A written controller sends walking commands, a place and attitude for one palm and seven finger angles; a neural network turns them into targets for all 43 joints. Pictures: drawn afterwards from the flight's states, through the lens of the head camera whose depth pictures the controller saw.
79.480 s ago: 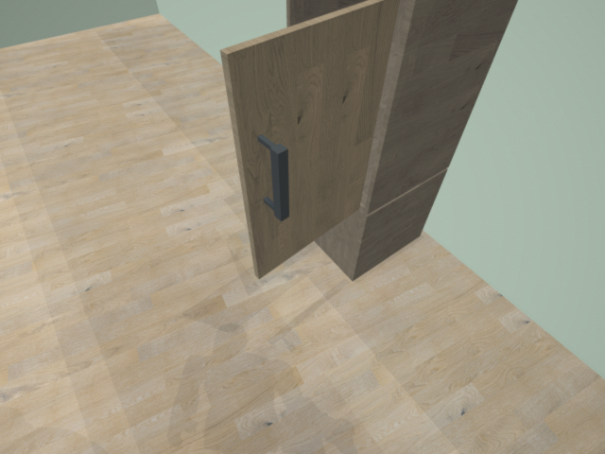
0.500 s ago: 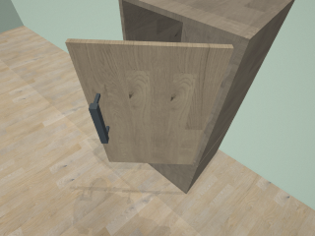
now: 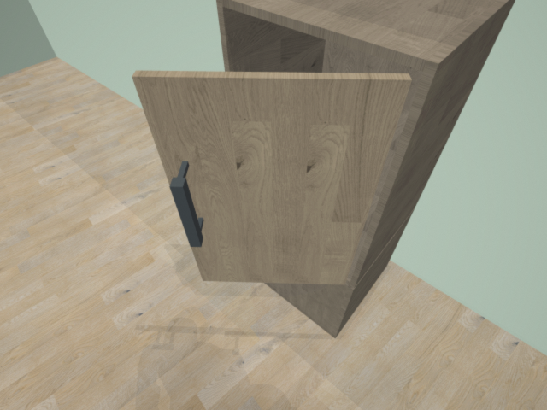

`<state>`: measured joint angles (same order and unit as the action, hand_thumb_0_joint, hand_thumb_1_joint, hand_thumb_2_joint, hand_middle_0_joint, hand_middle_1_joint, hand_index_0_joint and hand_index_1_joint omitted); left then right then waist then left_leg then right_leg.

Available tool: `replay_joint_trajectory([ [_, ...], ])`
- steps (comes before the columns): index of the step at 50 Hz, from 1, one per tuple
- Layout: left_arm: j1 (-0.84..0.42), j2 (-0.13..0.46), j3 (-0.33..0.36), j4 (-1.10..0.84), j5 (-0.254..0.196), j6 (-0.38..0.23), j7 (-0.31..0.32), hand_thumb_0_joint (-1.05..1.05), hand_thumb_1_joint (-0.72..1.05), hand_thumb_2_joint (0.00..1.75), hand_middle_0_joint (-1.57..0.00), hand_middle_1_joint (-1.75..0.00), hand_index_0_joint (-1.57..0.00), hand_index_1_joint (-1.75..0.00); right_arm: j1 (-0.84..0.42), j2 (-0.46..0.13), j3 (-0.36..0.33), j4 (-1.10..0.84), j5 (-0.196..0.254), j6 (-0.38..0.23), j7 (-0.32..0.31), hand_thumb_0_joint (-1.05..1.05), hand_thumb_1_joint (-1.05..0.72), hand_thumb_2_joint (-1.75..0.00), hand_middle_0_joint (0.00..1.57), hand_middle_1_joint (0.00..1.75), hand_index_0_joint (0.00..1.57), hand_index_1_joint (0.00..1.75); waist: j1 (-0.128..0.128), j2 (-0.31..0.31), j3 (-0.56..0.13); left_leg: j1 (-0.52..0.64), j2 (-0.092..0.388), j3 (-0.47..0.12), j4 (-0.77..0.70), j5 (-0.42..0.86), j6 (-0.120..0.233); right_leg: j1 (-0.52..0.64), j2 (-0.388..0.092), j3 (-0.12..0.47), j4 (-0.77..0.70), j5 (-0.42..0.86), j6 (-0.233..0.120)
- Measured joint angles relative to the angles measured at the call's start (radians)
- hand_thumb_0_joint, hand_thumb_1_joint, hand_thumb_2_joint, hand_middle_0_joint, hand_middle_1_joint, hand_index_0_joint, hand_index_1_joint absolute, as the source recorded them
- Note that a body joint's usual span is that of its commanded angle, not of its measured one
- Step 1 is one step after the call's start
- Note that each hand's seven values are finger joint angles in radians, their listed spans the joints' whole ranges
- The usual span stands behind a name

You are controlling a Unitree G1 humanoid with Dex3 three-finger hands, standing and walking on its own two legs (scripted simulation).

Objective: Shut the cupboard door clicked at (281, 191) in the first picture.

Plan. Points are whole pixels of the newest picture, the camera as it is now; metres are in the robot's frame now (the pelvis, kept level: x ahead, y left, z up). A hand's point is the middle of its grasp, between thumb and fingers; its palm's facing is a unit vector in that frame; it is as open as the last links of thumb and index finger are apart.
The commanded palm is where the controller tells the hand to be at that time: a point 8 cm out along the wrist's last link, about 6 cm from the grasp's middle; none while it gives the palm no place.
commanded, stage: look again from close up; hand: left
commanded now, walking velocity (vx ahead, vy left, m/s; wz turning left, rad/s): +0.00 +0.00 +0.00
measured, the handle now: (190, 206) +0.46 +0.19 +0.01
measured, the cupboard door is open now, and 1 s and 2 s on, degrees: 38 38 38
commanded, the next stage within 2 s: raise the hand and make a fist in 1.86 s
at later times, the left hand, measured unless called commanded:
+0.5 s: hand out of the picture +0.01 +0.17 -0.17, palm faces +0.00 -0.98 -0.19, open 7.3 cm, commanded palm none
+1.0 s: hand out of the picture +0.02 +0.15 -0.17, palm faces +0.01 -0.98 -0.18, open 7.3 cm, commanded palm none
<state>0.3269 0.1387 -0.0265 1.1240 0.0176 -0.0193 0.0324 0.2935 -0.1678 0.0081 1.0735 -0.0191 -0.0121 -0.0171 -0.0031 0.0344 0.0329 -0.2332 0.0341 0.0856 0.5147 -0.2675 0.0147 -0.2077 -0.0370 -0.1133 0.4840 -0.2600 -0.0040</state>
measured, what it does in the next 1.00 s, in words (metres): stands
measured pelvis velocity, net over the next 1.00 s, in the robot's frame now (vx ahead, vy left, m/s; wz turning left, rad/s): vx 0.02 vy -0.01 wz -0.02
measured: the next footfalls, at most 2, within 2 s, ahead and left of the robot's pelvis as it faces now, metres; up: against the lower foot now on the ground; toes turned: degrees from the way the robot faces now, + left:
none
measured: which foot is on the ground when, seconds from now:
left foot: down 0.00-1.00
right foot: down 0.00-1.00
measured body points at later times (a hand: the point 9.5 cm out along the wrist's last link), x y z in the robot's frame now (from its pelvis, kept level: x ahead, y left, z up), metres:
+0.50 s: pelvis +0.01 +0.00 +0.00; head +0.02 -0.01 +0.45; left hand +0.01 +0.22 -0.15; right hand -0.01 -0.21 -0.16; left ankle +0.01 +0.11 -0.74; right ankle +0.00 -0.12 -0.74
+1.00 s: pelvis +0.02 -0.01 +0.00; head +0.04 -0.02 +0.45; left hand +0.02 +0.20 -0.16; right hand +0.02 -0.23 -0.16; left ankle +0.01 +0.11 -0.74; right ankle +0.00 -0.12 -0.74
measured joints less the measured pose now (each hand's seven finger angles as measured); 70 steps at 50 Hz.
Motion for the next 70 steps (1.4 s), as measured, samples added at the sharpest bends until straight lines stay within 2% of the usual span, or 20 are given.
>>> replay_joint_trajectory([
  [6, -0.014, 0.006, 0.004, -0.013, -0.002, 0.004, 0.000, 0.00, 0.91, 0.90, -0.20, -0.30, -0.20, -0.30, 0.023, 0.008, 0.012, 0.003, -0.001, 0.001, 0.000, 0.02, -0.93, -0.90, 0.20, 0.30, 0.20, 0.30, 0.002, 0.004, -0.016, 0.021, -0.021, 0.015, -0.015, 0.002, 0.011, -0.001, -0.022, 0.015, 0.026, -0.015, 0.011],
  [14, -0.046, 0.009, 0.009, -0.034, -0.003, 0.004, 0.000, 0.00, 0.91, 0.90, -0.20, -0.30, -0.20, -0.30, 0.028, 0.026, 0.018, 0.017, 0.000, -0.007, 0.003, 0.01, -0.92, -0.90, 0.20, 0.30, 0.20, 0.30, 0.002, -0.011, -0.006, 0.031, -0.030, 0.025, -0.053, 0.022, 0.013, -0.007, -0.028, 0.025, 0.017, -0.008, 0.013],
  [37, -0.037, -0.010, 0.013, 0.000, -0.001, 0.006, 0.000, 0.00, 0.91, 0.90, -0.20, -0.30, -0.20, -0.30, -0.017, 0.024, 0.007, 0.055, 0.002, -0.007, -0.011, 0.01, -0.92, -0.90, 0.20, 0.30, 0.20, 0.30, 0.015, -0.036, 0.019, 0.067, -0.013, 0.020, -0.084, 0.017, -0.007, 0.030, -0.008, 0.020, -0.019, -0.013, 0.000],
  [70, -0.041, -0.001, 0.018, -0.002, -0.003, 0.002, 0.002, 0.00, 0.92, 0.90, -0.20, -0.30, -0.20, -0.30, -0.019, 0.036, 0.006, 0.076, 0.001, -0.003, -0.016, 0.01, -0.92, -0.90, 0.20, 0.30, 0.20, 0.30, 0.014, -0.040, 0.020, 0.096, 0.010, 0.011, -0.110, 0.017, -0.034, 0.060, 0.017, 0.010, -0.045, -0.019, -0.023],
])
